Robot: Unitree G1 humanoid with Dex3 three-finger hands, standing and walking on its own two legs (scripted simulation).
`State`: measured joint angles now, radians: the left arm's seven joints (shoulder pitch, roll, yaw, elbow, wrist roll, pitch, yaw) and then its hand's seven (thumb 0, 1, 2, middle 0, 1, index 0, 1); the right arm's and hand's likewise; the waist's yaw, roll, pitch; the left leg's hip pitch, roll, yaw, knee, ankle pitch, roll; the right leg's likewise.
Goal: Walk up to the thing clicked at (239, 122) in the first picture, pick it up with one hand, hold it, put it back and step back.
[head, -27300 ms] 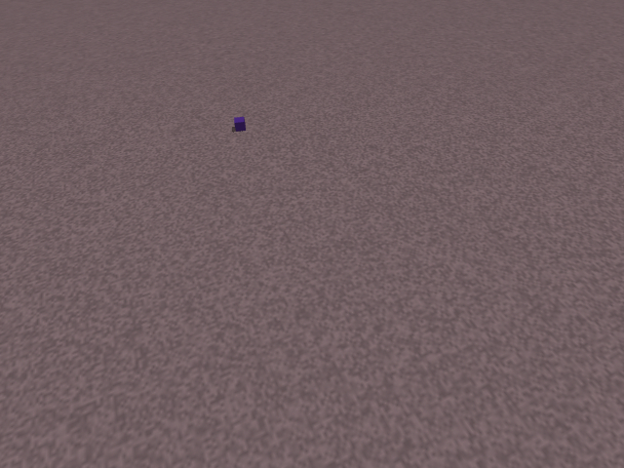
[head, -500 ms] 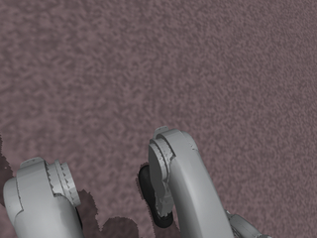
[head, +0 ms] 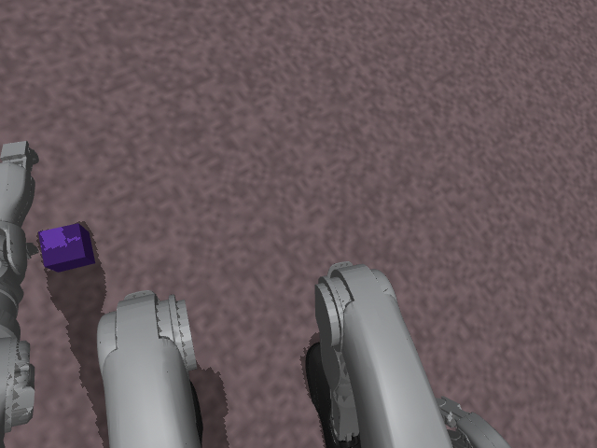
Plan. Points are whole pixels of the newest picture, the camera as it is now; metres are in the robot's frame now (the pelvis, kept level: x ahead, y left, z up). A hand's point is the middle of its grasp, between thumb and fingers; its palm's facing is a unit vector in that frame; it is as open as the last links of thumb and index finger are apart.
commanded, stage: withdraw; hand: left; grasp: from above
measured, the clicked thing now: (68, 248) +0.41 +0.33 -0.29
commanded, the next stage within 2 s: home in 0.54 s
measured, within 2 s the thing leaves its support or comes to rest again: neither
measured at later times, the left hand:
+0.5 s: hand (19, 238) +0.39 +0.34 -0.14, palm faces -0.48 -0.09 -0.87, open 13.3 cm
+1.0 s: hand out of the picture +0.34 +0.31 +0.00, palm faces -0.34 -0.39 -0.86, open 10.1 cm
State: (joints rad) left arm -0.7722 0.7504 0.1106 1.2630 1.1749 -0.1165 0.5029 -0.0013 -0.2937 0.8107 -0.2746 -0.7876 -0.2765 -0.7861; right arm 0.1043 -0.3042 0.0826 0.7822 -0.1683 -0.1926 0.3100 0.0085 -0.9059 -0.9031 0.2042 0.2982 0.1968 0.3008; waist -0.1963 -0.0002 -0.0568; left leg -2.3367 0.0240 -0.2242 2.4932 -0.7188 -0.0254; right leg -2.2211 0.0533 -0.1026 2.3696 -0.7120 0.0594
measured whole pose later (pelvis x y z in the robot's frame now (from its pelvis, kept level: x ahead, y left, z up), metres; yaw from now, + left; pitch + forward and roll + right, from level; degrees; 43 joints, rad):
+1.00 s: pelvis -0.01 -0.01 +0.11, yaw +6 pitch +34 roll -6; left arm -0.50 0.53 0.03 0.82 0.79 0.02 0.12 0.00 0.37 0.84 -0.21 -0.42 -0.21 -0.43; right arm 0.16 -0.26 -0.02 0.68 -0.02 -0.01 0.12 0.01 -0.90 -0.90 0.21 0.30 0.20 0.30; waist -0.09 0.07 -0.20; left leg -2.03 0.04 -0.10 2.10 -0.67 -0.01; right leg -1.96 0.02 -0.03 2.04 -0.68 0.05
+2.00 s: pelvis +0.07 +0.00 +0.40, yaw +13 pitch +10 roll -3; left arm 0.52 0.21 0.04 -0.15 -0.06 0.47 0.02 0.01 0.90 0.90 -0.20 -0.30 -0.20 -0.30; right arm 0.31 -0.22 0.02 0.51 0.02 -0.22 -0.19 0.02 -0.91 -0.90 0.21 0.30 0.20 0.30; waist -0.05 0.06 -0.18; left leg -0.71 0.04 -0.06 1.01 -0.48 -0.02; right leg -0.64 -0.01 -0.04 0.95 -0.48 0.02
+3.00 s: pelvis +0.07 +0.00 +0.40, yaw +13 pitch +9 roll -3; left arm 0.49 0.22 0.03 -0.13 -0.05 0.47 0.01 0.01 0.90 0.90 -0.20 -0.30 -0.20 -0.30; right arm 0.28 -0.22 0.03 0.55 0.01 -0.26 -0.19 0.02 -0.90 -0.90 0.21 0.30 0.20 0.30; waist -0.03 0.05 -0.15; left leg -0.70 0.04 -0.06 1.01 -0.47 -0.02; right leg -0.63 -0.01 -0.04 0.95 -0.48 0.02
